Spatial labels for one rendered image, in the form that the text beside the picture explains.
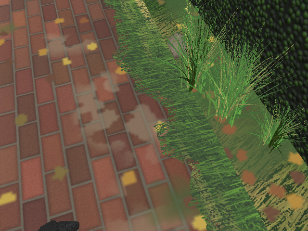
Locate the left robot hand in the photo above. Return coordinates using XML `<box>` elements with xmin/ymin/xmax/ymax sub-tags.
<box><xmin>38</xmin><ymin>220</ymin><xmax>80</xmax><ymax>231</ymax></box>

